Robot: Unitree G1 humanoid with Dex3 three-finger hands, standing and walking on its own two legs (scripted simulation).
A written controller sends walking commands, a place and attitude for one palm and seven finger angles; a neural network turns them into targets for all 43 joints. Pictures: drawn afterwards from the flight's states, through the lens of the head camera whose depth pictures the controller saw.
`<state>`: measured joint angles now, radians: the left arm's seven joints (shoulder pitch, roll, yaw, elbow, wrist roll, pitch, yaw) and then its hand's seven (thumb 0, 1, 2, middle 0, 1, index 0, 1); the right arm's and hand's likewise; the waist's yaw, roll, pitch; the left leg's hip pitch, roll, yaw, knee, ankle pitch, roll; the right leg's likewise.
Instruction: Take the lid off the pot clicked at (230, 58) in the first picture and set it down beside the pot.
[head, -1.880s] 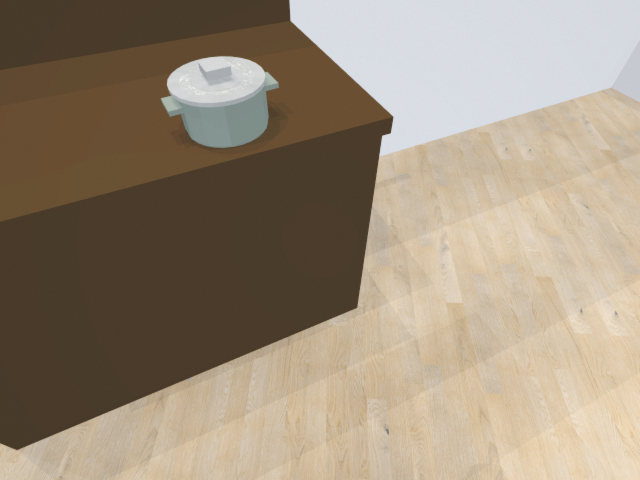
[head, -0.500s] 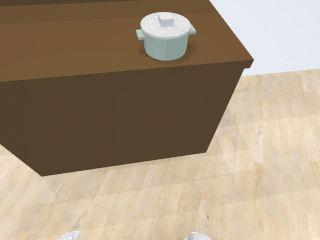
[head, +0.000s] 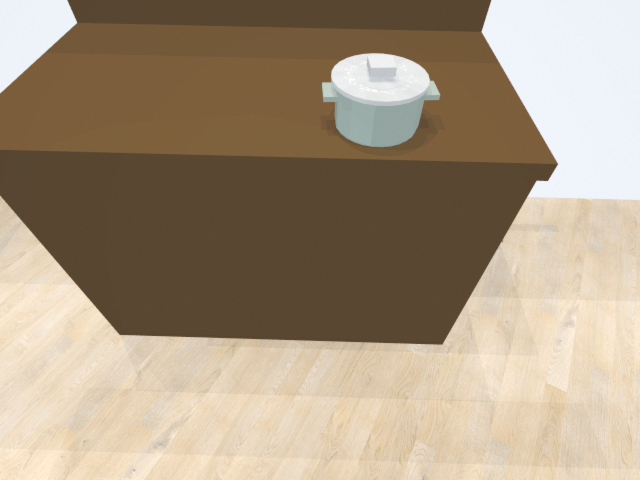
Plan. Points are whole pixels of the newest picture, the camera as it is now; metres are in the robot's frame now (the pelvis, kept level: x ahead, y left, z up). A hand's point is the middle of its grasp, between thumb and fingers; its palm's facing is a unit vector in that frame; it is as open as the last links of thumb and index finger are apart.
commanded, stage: take the last steps up to it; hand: left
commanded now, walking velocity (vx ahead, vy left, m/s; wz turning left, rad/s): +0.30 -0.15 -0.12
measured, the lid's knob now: (381, 66) +0.75 -0.03 +0.15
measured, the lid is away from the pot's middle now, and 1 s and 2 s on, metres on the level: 0.00 0.00 0.00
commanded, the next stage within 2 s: come to a stop and stand still in 0.60 s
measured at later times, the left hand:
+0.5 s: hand (288, 431) +0.22 +0.08 -0.18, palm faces -0.03 -0.97 -0.23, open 7.4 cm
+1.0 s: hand (329, 398) +0.28 +0.02 -0.18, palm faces +0.02 -0.97 -0.22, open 7.4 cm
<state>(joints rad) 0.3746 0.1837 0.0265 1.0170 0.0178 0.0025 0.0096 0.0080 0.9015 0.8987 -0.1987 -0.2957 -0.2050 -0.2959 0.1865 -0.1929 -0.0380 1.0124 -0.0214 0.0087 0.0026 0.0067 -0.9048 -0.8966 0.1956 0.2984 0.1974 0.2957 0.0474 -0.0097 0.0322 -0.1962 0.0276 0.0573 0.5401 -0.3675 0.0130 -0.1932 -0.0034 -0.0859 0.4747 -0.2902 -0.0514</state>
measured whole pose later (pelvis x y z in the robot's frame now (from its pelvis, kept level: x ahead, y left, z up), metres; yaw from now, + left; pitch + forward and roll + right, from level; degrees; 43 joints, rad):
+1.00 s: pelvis +0.26 -0.16 +0.00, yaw -3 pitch +0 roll +1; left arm 0.25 0.16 0.03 1.03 0.01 0.04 0.05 0.01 0.91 0.90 -0.20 -0.30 -0.20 -0.30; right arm 0.08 -0.13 -0.03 1.01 -0.01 0.01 -0.04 -0.02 -0.93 -0.90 0.20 0.30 0.20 0.30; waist 0.03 -0.01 0.11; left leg -0.25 0.02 0.15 0.47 -0.21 0.04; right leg -0.31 -0.05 -0.01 0.77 -0.48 0.02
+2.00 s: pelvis +0.24 -0.13 -0.01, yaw -4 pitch +0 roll +1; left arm 0.26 0.18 -0.01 0.99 0.01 0.02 0.03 0.01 0.90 0.90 -0.20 -0.30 -0.20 -0.30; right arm 0.29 -0.19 -0.01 0.98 -0.01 0.00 -0.02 0.00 -0.91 -0.90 0.20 0.30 0.20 0.30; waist 0.00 0.02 0.04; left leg -0.20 -0.02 0.09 0.52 -0.32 0.03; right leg -0.30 -0.06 0.09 0.55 -0.26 0.06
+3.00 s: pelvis +0.27 -0.17 +0.00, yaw -4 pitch +0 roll +0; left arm 0.23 0.18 0.01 1.04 0.00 0.01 0.03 0.01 0.91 0.90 -0.20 -0.30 -0.20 -0.30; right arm 0.25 -0.16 -0.01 1.08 -0.01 -0.01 -0.04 0.01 -0.91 -0.90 0.20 0.30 0.20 0.30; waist 0.00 -0.01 0.04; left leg -0.13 0.05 0.07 0.47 -0.34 -0.02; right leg -0.23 0.00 0.05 0.51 -0.28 0.02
